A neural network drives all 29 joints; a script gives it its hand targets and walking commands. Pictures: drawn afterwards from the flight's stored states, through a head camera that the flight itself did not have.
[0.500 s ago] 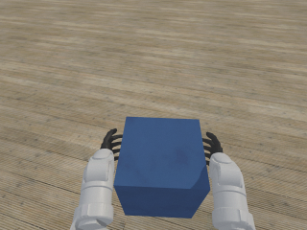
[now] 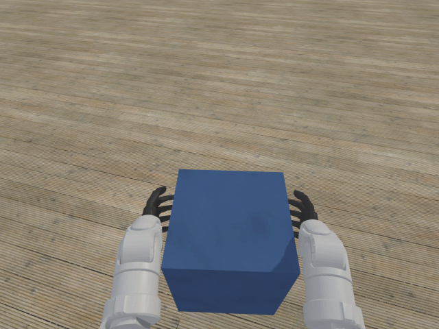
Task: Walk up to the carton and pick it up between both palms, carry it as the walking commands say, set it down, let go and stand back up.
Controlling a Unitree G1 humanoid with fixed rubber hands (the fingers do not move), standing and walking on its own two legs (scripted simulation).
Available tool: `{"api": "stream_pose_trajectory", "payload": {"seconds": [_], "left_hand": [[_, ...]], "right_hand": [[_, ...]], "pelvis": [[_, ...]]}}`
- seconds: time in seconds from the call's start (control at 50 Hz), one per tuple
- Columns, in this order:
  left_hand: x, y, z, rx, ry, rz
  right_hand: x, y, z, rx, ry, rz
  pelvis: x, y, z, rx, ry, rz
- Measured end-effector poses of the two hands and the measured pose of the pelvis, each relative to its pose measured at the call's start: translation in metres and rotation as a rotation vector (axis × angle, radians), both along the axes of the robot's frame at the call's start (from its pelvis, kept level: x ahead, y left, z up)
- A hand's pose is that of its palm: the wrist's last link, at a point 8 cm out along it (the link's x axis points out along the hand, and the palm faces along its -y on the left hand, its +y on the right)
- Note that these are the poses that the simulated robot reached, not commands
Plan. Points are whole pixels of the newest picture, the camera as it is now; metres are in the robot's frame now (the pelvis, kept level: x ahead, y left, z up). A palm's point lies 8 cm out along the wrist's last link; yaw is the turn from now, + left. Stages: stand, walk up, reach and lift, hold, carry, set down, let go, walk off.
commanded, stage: reach and lift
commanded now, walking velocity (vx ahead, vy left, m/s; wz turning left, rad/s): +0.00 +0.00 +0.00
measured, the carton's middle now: (228, 245) +0.30 +0.00 -0.02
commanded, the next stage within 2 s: hold in 0.42 s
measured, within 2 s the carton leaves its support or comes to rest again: neither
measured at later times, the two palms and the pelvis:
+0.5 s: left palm (152, 227) +0.29 +0.15 +0.05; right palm (309, 232) +0.29 -0.15 +0.05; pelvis +0.00 +0.00 +0.00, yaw +0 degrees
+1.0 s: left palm (150, 230) +0.28 +0.15 +0.06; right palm (309, 235) +0.28 -0.15 +0.05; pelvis -0.01 +0.00 +0.00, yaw +0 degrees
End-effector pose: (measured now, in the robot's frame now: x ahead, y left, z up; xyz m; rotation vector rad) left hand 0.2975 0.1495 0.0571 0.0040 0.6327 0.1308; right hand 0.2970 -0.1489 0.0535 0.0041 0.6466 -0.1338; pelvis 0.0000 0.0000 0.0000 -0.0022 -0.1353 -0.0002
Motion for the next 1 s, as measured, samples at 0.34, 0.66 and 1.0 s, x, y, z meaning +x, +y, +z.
{"api": "stream_pose_trajectory", "payload": {"seconds": [0.34,0.66,1.0], "left_hand": [[-0.003,-0.001,-0.001,0.01,0.003,-0.009],[-0.013,-0.002,-0.003,0.017,0.008,-0.018],[-0.015,-0.001,-0.001,0.012,0.004,-0.008]], "right_hand": [[-0.003,-0.001,-0.001,-0.016,0.002,0.011],[-0.013,-0.002,-0.001,-0.024,0.006,0.012],[-0.015,-0.001,0.0,-0.016,0.0,0.012]], "pelvis": [[0.003,-0.002,0.001,0.0,-0.002,0.0],[-0.001,-0.001,0.0,0.0,-0.014,0.002],[-0.007,-0.001,-0.001,0.001,-0.019,0.004]]}}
